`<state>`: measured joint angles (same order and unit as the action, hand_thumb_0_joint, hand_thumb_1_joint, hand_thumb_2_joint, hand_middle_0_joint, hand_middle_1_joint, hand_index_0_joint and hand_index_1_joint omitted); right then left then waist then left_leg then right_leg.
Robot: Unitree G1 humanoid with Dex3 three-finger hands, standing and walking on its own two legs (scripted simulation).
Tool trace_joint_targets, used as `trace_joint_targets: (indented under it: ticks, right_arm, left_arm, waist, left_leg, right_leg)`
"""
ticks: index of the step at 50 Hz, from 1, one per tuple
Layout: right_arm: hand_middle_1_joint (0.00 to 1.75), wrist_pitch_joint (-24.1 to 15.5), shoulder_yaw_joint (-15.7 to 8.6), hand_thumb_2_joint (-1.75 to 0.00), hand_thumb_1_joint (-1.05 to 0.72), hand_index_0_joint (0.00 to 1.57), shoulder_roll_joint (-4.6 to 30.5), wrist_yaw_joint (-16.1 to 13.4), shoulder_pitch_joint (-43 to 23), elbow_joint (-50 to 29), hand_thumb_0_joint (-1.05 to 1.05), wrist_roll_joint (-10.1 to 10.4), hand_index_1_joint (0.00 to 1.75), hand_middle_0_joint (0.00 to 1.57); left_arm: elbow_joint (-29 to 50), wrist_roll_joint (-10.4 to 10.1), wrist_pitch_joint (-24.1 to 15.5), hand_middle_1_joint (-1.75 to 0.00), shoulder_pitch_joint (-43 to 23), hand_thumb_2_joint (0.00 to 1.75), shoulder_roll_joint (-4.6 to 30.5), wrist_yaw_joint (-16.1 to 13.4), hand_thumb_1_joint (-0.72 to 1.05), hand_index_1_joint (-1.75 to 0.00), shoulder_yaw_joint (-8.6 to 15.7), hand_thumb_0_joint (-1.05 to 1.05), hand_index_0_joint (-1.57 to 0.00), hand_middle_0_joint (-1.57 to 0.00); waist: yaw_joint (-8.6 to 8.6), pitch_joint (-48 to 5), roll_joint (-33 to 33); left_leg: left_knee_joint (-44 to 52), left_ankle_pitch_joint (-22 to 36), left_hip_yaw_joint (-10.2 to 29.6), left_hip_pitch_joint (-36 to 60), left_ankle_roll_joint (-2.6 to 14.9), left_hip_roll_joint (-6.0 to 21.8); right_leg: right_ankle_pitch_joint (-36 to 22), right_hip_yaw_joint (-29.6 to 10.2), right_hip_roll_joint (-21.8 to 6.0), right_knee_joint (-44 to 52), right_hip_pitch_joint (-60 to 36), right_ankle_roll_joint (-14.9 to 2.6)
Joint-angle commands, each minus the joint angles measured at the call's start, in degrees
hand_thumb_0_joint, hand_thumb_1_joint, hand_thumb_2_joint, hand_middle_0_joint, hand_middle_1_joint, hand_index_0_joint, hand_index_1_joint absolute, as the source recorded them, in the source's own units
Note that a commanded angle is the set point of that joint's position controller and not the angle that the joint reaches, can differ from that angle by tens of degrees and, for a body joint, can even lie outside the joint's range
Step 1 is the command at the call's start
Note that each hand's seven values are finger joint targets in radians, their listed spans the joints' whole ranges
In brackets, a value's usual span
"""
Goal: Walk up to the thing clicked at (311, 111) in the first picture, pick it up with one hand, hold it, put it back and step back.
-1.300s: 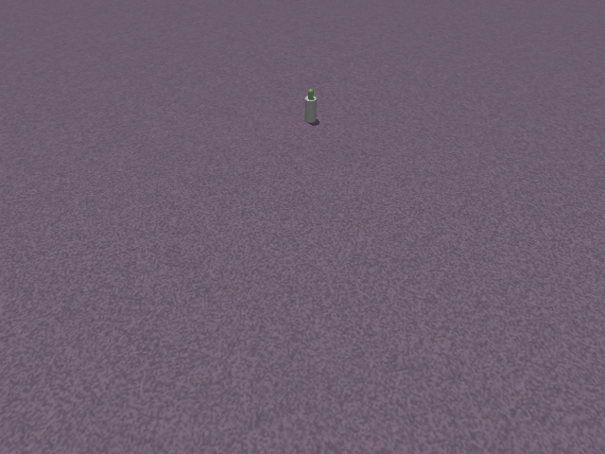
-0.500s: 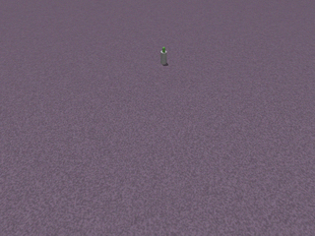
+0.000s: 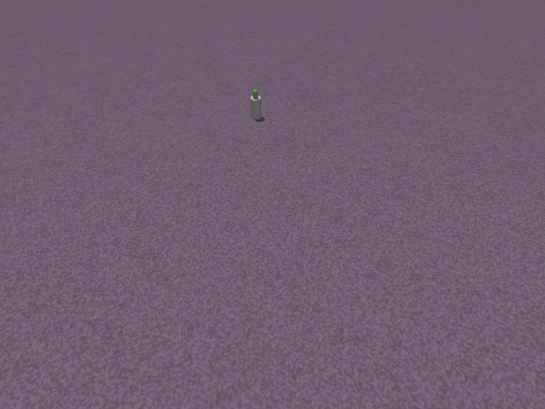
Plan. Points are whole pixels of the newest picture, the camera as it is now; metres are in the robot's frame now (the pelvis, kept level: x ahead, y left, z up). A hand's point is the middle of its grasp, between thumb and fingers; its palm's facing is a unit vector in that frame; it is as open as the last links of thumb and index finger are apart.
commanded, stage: walk up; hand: left
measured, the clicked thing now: (255, 103) +2.13 +0.08 -0.68
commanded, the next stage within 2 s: none
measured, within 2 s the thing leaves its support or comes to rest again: neither
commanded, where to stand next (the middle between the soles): +1.76 -0.10 m, yaw -4 degrees
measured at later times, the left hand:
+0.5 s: hand (161, 383) +0.24 +0.20 -0.14, palm faces -0.01 -0.93 -0.37, open 7.4 cm
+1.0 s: hand (206, 196) +0.68 +0.17 -0.13, palm faces -0.12 -0.91 -0.40, open 7.4 cm
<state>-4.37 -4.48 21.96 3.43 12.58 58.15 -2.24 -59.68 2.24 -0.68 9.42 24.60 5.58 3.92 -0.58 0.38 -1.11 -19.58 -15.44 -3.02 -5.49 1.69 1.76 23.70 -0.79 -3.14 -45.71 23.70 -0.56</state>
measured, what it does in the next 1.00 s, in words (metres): walks ahead: right foot, then left foot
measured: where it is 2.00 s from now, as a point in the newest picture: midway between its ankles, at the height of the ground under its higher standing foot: (295, 239)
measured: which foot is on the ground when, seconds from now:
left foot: down 0.00-0.14, up 0.16-0.58, down 0.60-1.00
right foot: up 0.00-0.12, down 0.14-0.64, up 0.66-1.00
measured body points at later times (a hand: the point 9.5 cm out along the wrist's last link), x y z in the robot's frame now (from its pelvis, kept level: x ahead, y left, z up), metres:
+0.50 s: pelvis +0.21 -0.09 +0.00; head +0.22 -0.09 +0.45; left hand +0.24 +0.25 -0.11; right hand +0.32 -0.41 -0.11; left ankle +0.38 +0.07 -0.70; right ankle +0.13 -0.18 -0.74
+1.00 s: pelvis +0.53 -0.10 -0.02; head +0.53 -0.12 +0.43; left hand +0.68 +0.22 -0.10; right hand +0.54 -0.43 -0.14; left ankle +0.43 +0.06 -0.74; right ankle +0.67 -0.24 -0.74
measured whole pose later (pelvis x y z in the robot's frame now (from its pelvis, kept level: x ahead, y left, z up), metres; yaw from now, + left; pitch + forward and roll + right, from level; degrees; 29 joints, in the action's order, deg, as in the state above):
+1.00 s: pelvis +0.53 -0.10 -0.02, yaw -3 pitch -2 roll +3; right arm -4.9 -3.6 24.8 4.4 19.9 51.7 -0.3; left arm -51.6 0.6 -4.3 10.3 25.6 6.1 3.5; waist -2.4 1.8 -0.5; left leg -28.2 -25.4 -7.0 -0.2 -1.9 3.7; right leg 4.9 2.7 -6.5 -35.1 28.3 -1.2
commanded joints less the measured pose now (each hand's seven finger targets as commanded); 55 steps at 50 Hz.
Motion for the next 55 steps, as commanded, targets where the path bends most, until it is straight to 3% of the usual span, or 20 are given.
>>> trace_joint_targets:
  ticks: [1, 6, 7, 8, 9, 12, 15, 27, 30, 31, 32, 33, 35, 39, 45, 50, 51, 52, 53, 55]
  right_arm:
    - [0.3, -1.34, -4.86, -0.9, -0.9, 0.2, 18.64, -0.44, -7.03, -6.55, 0.0, -0.37, 0.3, 0.2]
    - [0.3, -0.17, -3.64, -0.9, -0.9, 0.2, 15.61, 0.0, -9.63, -7.56, 0.0, -0.5, 0.3, 0.2]
    - [0.3, -0.16, -1.75, -0.9, -0.9, 0.2, 10.92, 0.1, -6.67, -7.64, 0.0, -0.41, 0.3, 0.2]
    - [0.3, -0.23, -0.66, -0.9, -0.9, 0.2, 8.58, 0.14, -8.25, -10.48, 0.0, 1.0, 0.3, 0.2]
    - [0.3, 0.11, -2.2, -0.9, -0.9, 0.2, 14.62, -0.3, -10.55, -10.09, 0.0, 0.53, 0.3, 0.2]
    - [0.3, -0.03, -2.46, -0.9, -0.9, 0.2, 16.73, 0.79, -3.85, -5.75, 0.0, 2.05, 0.3, 0.2]
    - [0.3, 0.76, -2.96, -0.9, -0.9, 0.2, 15.47, 2.21, -0.4, -4.89, 0.0, 1.53, 0.3, 0.2]
    - [0.3, 0.27, -2.61, -0.9, -0.9, 0.2, 11.68, 3.11, -13.66, -11.98, 0.0, 0.78, 0.3, 0.2]
    - [0.3, -0.4, -4.16, -0.9, -0.9, 0.2, 14.19, 1.33, 2.79, -7.4, 0.0, -0.71, 0.3, 0.2]
    - [0.3, -0.62, -6.0, -0.9, -0.9, 0.2, 19.13, 0.51, 11.41, -6.15, 0.0, -1.57, 0.3, 0.2]
    - [0.3, -0.83, -7.69, -0.9, -0.9, 0.2, 23.94, 0.06, 15.71, -7.29, 0.0, -0.84, 0.3, 0.2]
    - [0.3, -0.8, -7.96, -0.9, -0.9, 0.2, 22.66, -0.2, 14.94, -7.57, 0.0, 1.36, 0.3, 0.2]
    - [0.3, -0.92, -5.39, -0.9, -0.9, 0.2, 18.57, -1.11, 7.16, -10.29, 0.0, 2.21, 0.3, 0.2]
    - [0.3, -2.1, -3.4, -0.9, -0.9, 0.2, 15.81, -1.05, 1.83, -12.43, 0.0, 2.11, 0.3, 0.2]
    - [0.3, -2.96, -3.39, -0.9, -0.9, 0.2, 17.35, 0.13, -0.74, -13.32, 0.0, 2.29, 0.3, 0.2]
    - [0.3, -2.14, -2.55, -0.9, -0.9, 0.2, 15.09, -0.46, -0.77, -12.79, 0.0, 1.67, 0.3, 0.2]
    - [0.3, -2.05, -1.18, -0.9, -0.9, 0.2, 11.32, -0.36, 3.55, -12.53, 0.0, 1.73, 0.3, 0.2]
    - [0.3, -2.09, -0.95, -0.9, -0.9, 0.2, 10.66, -0.42, 5.73, -13.85, 0.0, 2.58, 0.3, 0.2]
    - [0.3, -1.43, -1.92, -0.9, -0.9, 0.2, 15.12, -1.3, 2.87, -12.09, 0.0, 1.91, 0.3, 0.2]
    - [0.3, -1.15, -1.93, -0.9, -0.9, 0.2, 15.68, -1.11, 1.5, -10.24, 0.0, 3.14, 0.3, 0.2]
  left_arm:
    - [8.0, -0.37, -2.16, -0.3, -5.84, 0.9, 11.12, 1.46, 0.9, -0.3, 2.89, 0.0, -0.2, -0.2]
    - [2.73, -0.3, -3.21, -0.3, 9.33, 0.9, 13.51, 0.0, 0.9, -0.3, 4.86, 0.0, -0.2, -0.2]
    - [1.02, -0.02, -4.06, -0.3, 17.72, 0.9, 18.06, -1.36, 0.9, -0.3, 6.6, 0.0, -0.2, -0.2]
    - [3.15, 0.04, -4.64, -0.3, 18.9, 0.9, 23.15, -2.11, 0.9, -0.3, 6.99, 0.0, -0.2, -0.2]
    - [6.19, -1.02, -4.73, -0.3, 10.4, 0.9, 24.7, -2.07, 0.9, -0.3, 6.43, 0.0, -0.2, -0.2]
    - [8.71, -1.96, -5.33, -0.3, 0.77, 0.9, 17.6, -2.82, 0.9, -0.3, 4.65, 0.0, -0.2, -0.2]
    - [8.99, -2.28, -6.23, -0.3, 1.22, 0.9, 15.54, -2.78, 0.9, -0.3, 3.77, 0.0, -0.2, -0.2]
    - [9.68, -1.9, -5.81, -0.3, 7.28, 0.9, 16.54, -2.85, 0.9, -0.3, 3.48, 0.0, -0.2, -0.2]
    - [10.38, -2.62, -5.06, -0.3, 7.97, 0.9, 15.19, -3.68, 0.9, -0.3, 2.46, 0.0, -0.2, -0.2]
    - [11.21, -2.91, -4.69, -0.3, 11.75, 0.9, 11.7, -3.97, 0.9, -0.3, 1.47, 0.0, -0.2, -0.2]
    - [12.63, -4.37, -5.05, -0.3, 11.47, 0.9, 10.14, -4.14, 0.9, -0.3, 1.1, 0.0, -0.2, -0.2]
    - [12.5, -3.97, -5.54, -0.3, 5.76, 0.9, 14.5, -4.77, 0.9, -0.3, 1.54, 0.0, -0.2, -0.2]
    - [12.25, -4.22, -6.02, -0.3, 5.43, 0.9, 12.6, -4.13, 0.9, -0.3, 0.53, 0.0, -0.2, -0.2]
    - [11.01, -3.22, -4.49, -0.3, 7.5, 0.9, 10.4, -1.98, 0.9, -0.3, 0.74, 0.0, -0.2, -0.2]
    - [11.86, -2.05, -4.51, -0.3, 1.28, 0.9, 10.03, 0.05, 0.9, -0.3, 2.0, 0.0, -0.2, -0.2]
    - [7.71, -1.91, -4.85, -0.3, 11.34, 0.9, 13.5, -0.87, 0.9, -0.3, 4.53, 0.0, -0.2, -0.2]
    - [6.77, -1.53, -5.5, -0.3, 18.75, 0.9, 17.59, -1.91, 0.9, -0.3, 6.06, 0.0, -0.2, -0.2]
    - [7.76, -2.11, -6.04, -0.3, 20.2, 0.9, 23.09, -2.53, 0.9, -0.3, 6.35, 0.0, -0.2, -0.2]
    - [9.16, -3.17, -5.83, -0.3, 14.96, 0.9, 22.96, -2.91, 0.9, -0.3, 5.74, 0.0, -0.2, -0.2]
    - [10.75, -3.11, -5.97, -0.3, 7.7, 0.9, 18.52, -3.5, 0.9, -0.3, 4.72, 0.0, -0.2, -0.2]
  waist:
    - [0.53, 2.07, 11.89]
    - [8.45, -2.06, -1.68]
    - [12.13, -5.93, -16.72]
    - [12.09, -4.72, -23.95]
    - [8.81, 1.92, -12.06]
    - [1.74, 4.5, -4.23]
    - [0.6, 4.72, -5.55]
    - [4.33, 4.5, -1.46]
    - [-2.9, -4.9, 4.85]
    - [-6.24, -10.85, 12.87]
    - [-8.17, -15.42, 20.64]
    - [-8.43, -15.7, 10.88]
    - [-3.87, -8.02, 4.85]
    - [0.2, 0.22, 7.49]
    - [0.65, 2.55, 9.7]
    - [8.04, -2.05, -1.54]
    - [10.96, -6.37, -14.4]
    - [8.93, -7.97, -20.77]
    - [8.18, -4.55, -12.37]
    - [4.53, -0.51, -4.99]
  left_leg:
    - [12.77, -20.88, 10.18, -1.74, 8.6, 13.91]
    - [-12.35, -19.22, -1.52, -19.81, 4.91, 6.96]
    - [-34.63, -18.62, -5.32, -30.25, 3.07, 0.7]
    - [-47.6, -19.81, 0.96, -40.56, 0.24, -5.21]
    - [-50.92, -14.11, 8.62, -38.5, -0.26, 0.91]
    - [-44.4, -1.34, 9.01, -32.38, 0.43, 4.81]
    - [-38.24, 3.97, 6.89, -28.32, -1.25, 4.7]
    - [-11.59, 10.01, -1.04, -19.45, -0.43, 3.67]
    - [-6.02, 5.13, -4.03, 1.59, 3.35, -1.81]
    - [-5.0, -3.23, 8.68, 18.98, 8.46, 6.6]
    - [-0.6, -4.18, 38.37, 31.89, 15.23, 21.26]
    - [1.7, -0.64, 40.29, 29.42, 18.5, 23.61]
    - [0.47, 9.72, 20.24, 16.47, 12.35, 18.75]
    - [4.99, 14.53, 7.42, -0.96, 11.54, 15.13]
    - [6.87, -0.02, 2.18, -8.38, 9.09, 12.06]
    - [-17.96, 6.38, -1.76, -16.89, 5.27, 8.24]
    - [-38.23, 4.55, -4.41, -21.99, 3.17, 2.09]
    - [-51.36, -13.98, -1.18, -33.36, 0.63, -4.02]
    - [-55.99, -13.67, 5.71, -34.95, 0.37, -0.73]
    - [-52.71, -3.29, 8.86, -33.01, 1.14, 2.55]
  right_leg:
    - [-3.9, 1.32, -3.07, 4.84, 3.59, 1.52]
    - [-10.44, 7.91, 1.61, 14.88, -27.84, 0.69]
    - [4.5, -1.05, -1.52, 21.04, -38.93, -1.01]
    - [28.46, -35.36, -17.59, 39.55, -34.32, -6.85]
    - [36.13, -43.94, -23.74, 44.23, -22.77, -11.88]
    - [18.03, -21.57, -14.81, 39.53, -16.75, -8.17]
    - [10.9, -11.36, -11.7, 40.59, -13.03, -8.25]
    - [-17.46, -0.46, -11.0, 34.36, -20.42, -9.97]
    - [-39.17, 5.09, -6.55, 6.45, -19.99, -6.63]
    - [-28.47, 7.55, -2.38, -11.72, -2.87, -3.54]
    - [-2.11, 2.63, 8.35, -25.29, 15.94, -1.11]
    - [4.13, -4.97, 4.89, -28.5, 18.21, -2.34]
    - [-2.7, -7.98, -0.05, -25.56, 15.4, -2.52]
    - [-5.11, -2.58, -3.7, -11.61, 7.77, 0.47]
    - [-21.19, 3.23, -3.29, 10.0, -1.91, -0.19]
    - [-12.61, 4.27, -0.71, 11.26, -24.81, -2.73]
    - [2.48, -6.09, -6.29, 18.59, -31.48, -3.99]
    - [6.38, -37.83, -22.42, 32.52, -36.38, -9.58]
    - [12.27, -43.35, -24.1, 36.22, -29.6, -12.02]
    - [-0.67, -23.92, -16.94, 32.37, -23.41, -10.53]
